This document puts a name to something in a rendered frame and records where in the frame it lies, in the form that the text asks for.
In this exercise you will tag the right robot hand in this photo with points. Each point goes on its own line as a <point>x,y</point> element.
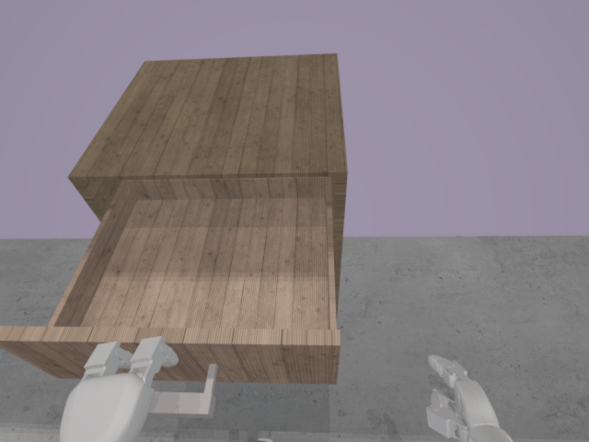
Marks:
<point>454,415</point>

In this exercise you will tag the drawer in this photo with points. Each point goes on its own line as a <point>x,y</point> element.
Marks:
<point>233,272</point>

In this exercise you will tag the handle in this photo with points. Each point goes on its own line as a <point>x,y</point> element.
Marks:
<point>186,404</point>

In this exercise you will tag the left robot hand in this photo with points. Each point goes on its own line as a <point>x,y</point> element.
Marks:
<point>110,407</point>

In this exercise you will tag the cabinet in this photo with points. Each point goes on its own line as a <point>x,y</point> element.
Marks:
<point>223,118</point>

